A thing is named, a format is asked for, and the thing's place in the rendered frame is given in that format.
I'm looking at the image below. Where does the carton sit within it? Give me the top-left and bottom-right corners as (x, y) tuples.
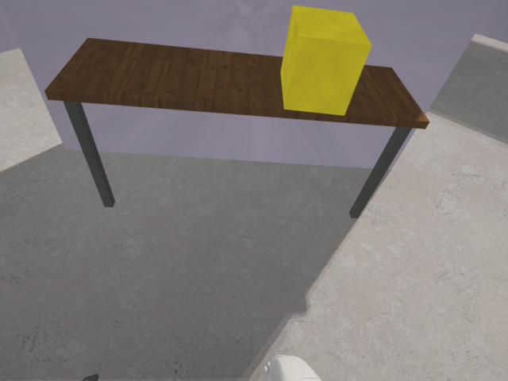
(281, 5), (371, 116)

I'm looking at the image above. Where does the right robot thigh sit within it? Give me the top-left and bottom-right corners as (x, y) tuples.
(264, 356), (321, 381)

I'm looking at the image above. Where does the table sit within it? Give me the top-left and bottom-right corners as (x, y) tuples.
(44, 38), (430, 218)

